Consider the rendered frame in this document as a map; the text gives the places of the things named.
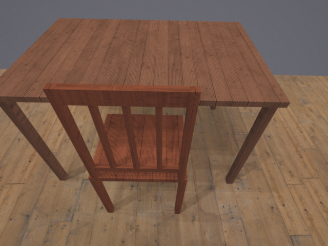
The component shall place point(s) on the table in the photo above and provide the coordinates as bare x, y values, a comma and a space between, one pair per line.
219, 57

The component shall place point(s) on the chair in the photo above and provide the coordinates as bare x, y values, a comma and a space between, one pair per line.
132, 147

